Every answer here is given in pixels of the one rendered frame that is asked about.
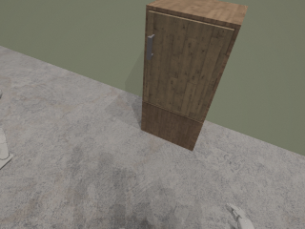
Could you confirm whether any right robot hand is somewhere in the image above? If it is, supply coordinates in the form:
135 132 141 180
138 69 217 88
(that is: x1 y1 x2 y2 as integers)
224 202 254 229

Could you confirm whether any left robot hand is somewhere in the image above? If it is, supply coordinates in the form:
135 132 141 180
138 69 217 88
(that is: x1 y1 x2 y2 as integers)
0 89 13 170

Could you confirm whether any cupboard door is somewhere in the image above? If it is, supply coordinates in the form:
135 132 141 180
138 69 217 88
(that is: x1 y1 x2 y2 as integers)
144 10 234 121

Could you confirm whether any handle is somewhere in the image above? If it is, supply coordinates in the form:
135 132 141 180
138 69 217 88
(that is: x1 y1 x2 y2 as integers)
146 34 155 60

